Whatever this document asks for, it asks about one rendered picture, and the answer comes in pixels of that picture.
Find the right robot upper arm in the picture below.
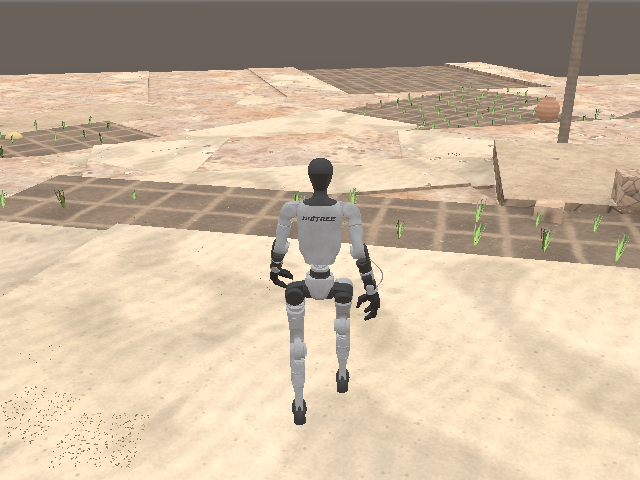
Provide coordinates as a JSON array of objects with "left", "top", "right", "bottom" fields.
[{"left": 341, "top": 201, "right": 366, "bottom": 259}]

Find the left robot upper arm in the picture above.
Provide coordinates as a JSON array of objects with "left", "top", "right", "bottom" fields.
[{"left": 273, "top": 201, "right": 300, "bottom": 254}]

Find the humanoid robot head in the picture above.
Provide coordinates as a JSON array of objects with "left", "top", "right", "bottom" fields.
[{"left": 303, "top": 158, "right": 337, "bottom": 206}]

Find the robot left hand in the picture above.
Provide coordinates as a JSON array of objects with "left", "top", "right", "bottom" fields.
[{"left": 270, "top": 268, "right": 293, "bottom": 288}]

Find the robot left forearm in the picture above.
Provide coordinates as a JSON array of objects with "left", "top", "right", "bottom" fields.
[{"left": 270, "top": 239, "right": 285, "bottom": 273}]

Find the left robot shin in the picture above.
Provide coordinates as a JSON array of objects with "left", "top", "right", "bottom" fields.
[{"left": 290, "top": 342, "right": 305, "bottom": 411}]

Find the robot right forearm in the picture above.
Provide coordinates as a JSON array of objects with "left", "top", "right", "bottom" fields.
[{"left": 356, "top": 243, "right": 378, "bottom": 295}]

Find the robot right hand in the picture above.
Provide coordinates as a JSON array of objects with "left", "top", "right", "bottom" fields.
[{"left": 356, "top": 292, "right": 380, "bottom": 321}]

